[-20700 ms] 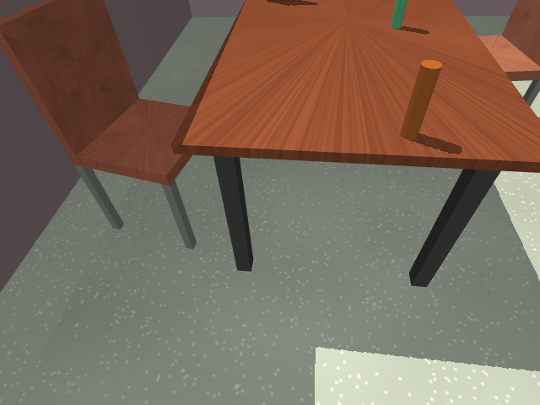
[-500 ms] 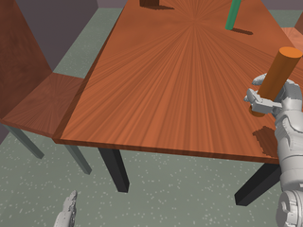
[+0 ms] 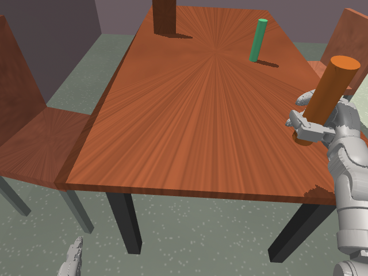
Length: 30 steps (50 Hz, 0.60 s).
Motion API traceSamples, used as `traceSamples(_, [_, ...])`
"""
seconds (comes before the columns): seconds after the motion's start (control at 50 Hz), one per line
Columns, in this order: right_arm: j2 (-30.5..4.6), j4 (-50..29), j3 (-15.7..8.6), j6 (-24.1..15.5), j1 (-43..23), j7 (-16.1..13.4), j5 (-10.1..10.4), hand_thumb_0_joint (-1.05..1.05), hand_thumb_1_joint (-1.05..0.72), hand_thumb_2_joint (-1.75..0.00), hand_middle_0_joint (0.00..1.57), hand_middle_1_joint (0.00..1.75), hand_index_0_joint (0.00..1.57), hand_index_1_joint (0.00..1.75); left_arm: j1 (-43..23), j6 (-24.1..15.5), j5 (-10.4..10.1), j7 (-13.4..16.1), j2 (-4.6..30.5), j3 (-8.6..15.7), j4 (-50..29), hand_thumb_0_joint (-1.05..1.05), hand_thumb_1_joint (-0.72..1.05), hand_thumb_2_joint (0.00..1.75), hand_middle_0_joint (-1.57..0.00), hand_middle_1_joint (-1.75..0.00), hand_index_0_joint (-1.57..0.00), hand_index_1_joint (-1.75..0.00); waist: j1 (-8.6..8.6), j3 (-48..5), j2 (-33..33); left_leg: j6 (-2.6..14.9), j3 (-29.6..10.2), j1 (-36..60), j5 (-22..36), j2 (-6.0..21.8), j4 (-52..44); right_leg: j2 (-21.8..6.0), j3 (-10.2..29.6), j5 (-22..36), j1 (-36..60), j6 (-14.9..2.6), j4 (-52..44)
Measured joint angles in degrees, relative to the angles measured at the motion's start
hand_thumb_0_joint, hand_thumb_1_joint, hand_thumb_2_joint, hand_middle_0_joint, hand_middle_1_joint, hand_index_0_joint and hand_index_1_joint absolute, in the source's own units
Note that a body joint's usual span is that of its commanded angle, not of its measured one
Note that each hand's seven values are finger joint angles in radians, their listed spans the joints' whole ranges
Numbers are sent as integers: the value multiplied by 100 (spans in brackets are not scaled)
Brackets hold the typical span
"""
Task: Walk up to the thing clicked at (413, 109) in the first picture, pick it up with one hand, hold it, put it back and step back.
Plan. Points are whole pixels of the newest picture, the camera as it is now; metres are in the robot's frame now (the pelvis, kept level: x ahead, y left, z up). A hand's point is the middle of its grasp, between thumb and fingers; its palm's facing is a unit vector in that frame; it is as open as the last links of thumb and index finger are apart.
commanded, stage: lift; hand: right
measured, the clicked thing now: (320, 106) +0.38 -0.21 +0.24
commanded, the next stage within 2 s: hold in 0.62 s
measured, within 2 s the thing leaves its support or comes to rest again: neither
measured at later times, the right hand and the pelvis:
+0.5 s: hand (321, 112) +0.35 -0.20 +0.24, palm faces +0.14 +0.99 -0.01, open 5.4 cm; pelvis +0.00 +0.00 +0.01, yaw -1 degrees
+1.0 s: hand (324, 105) +0.34 -0.19 +0.27, palm faces +0.12 +0.99 -0.01, open 5.4 cm; pelvis +0.00 +0.00 +0.01, yaw -1 degrees
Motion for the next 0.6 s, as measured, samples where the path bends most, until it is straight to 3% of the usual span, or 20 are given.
traceSamples(0.36, [45, -1237, 12, 1307, 215, -116, 60, -1, -14, -116, 102, 115, 100, 117, -286, -116, -17, -129, -39, 70, 588, -1, -53, 5, -5, -5, -4, -5, -40, 44, -40, -16, 65, 393, 128, 30, -288, 31, 62, 132, 344, -18, -245])
traceSamples(0.6, [24, -1653, 16, 1840, 232, -173, 66, -1, -14, -116, 102, 115, 100, 117, -341, -226, -43, -206, -45, 106, 739, -1, -53, 5, -5, -5, -4, -5, -62, 9, -83, -30, 76, 584, 178, 46, -440, 48, 71, 172, 515, -32, -369])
